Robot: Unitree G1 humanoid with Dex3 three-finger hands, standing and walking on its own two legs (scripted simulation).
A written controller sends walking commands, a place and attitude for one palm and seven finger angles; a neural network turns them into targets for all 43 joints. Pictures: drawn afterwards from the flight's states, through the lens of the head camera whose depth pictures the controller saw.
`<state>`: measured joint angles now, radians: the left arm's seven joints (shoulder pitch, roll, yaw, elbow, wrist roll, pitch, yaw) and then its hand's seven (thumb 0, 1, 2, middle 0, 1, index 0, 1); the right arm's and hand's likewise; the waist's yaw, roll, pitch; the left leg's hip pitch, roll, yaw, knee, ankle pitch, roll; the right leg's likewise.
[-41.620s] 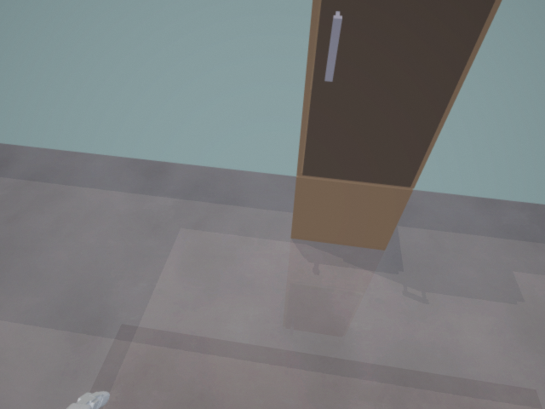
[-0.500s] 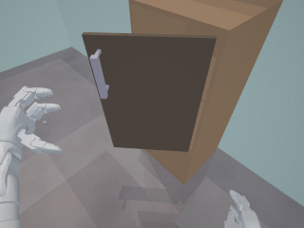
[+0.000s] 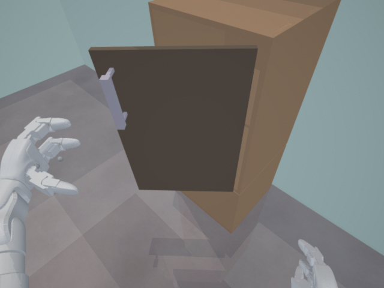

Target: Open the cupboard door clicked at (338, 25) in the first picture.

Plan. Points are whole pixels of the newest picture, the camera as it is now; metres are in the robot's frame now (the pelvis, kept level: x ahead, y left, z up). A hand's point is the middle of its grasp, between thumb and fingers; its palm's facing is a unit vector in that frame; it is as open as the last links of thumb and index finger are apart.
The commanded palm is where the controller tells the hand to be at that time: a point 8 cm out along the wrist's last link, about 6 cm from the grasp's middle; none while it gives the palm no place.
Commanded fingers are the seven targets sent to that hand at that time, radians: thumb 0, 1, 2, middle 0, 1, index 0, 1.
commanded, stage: raise the hand with hooked fingers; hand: left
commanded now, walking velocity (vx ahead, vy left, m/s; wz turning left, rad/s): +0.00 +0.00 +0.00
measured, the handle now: (116, 99) +0.52 +0.24 +0.13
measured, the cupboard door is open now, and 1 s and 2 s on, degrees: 41 41 41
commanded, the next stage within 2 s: move the hooked fingers beside the handle in 0.02 s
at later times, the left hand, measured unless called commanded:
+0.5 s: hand (69, 140) +0.35 +0.28 +0.15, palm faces +0.09 -1.00 -0.02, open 13.9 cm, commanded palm +0.31 +0.33 +0.15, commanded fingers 0.00 -0.50 0.30 -0.30 -1.20 -0.30 -1.20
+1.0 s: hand (75, 128) +0.39 +0.29 +0.14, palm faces +0.09 -1.00 +0.00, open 13.9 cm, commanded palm +0.36 +0.34 +0.14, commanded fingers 0.00 -0.50 0.30 -0.30 -1.20 -0.30 -1.20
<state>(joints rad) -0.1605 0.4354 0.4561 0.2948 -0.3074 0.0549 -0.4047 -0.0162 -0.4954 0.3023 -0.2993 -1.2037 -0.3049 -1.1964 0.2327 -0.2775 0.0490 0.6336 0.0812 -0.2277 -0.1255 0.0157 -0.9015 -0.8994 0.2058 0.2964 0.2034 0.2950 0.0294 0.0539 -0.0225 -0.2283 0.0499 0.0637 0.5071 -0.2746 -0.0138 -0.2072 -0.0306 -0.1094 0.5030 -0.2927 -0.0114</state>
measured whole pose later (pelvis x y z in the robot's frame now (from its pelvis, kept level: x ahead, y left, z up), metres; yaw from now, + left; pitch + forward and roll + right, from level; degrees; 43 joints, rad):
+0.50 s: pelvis -0.01 +0.00 +0.00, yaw +0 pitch +1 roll +0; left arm -0.39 0.48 0.45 0.57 -0.27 -0.02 -0.41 -0.02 -0.50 0.30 -0.30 -1.20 -0.31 -1.20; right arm 0.25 -0.28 0.06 0.67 0.07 -0.21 -0.13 0.01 -0.90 -0.90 0.21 0.30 0.20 0.30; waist -0.01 0.04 -0.01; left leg -0.28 0.05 0.06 0.53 -0.27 -0.01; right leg -0.26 -0.03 -0.11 0.52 -0.28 -0.01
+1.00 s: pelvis +0.00 +0.02 +0.00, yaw +0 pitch +4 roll -1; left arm -0.55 0.53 0.45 0.79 -0.23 -0.08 -0.40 -0.02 -0.50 0.30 -0.30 -1.20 -0.31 -1.20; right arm 0.31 -0.29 0.04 0.67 0.07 -0.16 -0.11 0.01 -0.90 -0.90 0.21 0.30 0.20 0.30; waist -0.03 0.03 -0.03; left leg -0.35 0.04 0.07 0.56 -0.29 0.01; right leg -0.32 -0.04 -0.10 0.54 -0.29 0.01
